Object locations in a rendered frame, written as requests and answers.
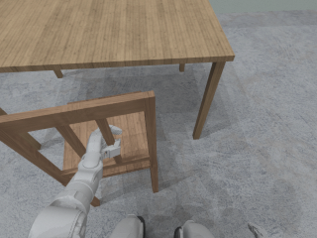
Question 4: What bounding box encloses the robot right hand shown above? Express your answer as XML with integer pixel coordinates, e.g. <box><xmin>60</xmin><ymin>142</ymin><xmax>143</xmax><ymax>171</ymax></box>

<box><xmin>248</xmin><ymin>222</ymin><xmax>270</xmax><ymax>238</ymax></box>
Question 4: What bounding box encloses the chair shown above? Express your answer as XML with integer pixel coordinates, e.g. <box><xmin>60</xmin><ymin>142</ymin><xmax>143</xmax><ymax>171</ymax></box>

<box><xmin>0</xmin><ymin>90</ymin><xmax>159</xmax><ymax>207</ymax></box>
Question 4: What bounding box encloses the left robot forearm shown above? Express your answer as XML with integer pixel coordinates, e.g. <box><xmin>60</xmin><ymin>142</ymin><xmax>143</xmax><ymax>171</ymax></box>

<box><xmin>27</xmin><ymin>151</ymin><xmax>103</xmax><ymax>238</ymax></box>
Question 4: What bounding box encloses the table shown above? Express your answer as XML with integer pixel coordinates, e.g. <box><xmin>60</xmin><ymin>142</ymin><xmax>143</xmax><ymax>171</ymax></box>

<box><xmin>0</xmin><ymin>0</ymin><xmax>235</xmax><ymax>151</ymax></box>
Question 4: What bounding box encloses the right robot shin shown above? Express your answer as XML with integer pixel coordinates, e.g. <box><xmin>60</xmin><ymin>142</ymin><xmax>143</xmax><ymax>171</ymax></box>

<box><xmin>182</xmin><ymin>220</ymin><xmax>195</xmax><ymax>227</ymax></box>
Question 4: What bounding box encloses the robot left upper arm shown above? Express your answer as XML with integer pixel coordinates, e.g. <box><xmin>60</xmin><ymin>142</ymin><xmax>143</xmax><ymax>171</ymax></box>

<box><xmin>30</xmin><ymin>205</ymin><xmax>87</xmax><ymax>238</ymax></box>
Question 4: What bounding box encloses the robot left hand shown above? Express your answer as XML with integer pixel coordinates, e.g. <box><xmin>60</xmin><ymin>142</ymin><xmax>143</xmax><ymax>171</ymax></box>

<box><xmin>85</xmin><ymin>124</ymin><xmax>123</xmax><ymax>160</ymax></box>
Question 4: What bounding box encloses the robot left thigh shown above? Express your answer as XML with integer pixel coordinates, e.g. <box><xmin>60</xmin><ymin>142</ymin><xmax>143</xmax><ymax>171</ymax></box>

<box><xmin>109</xmin><ymin>217</ymin><xmax>144</xmax><ymax>238</ymax></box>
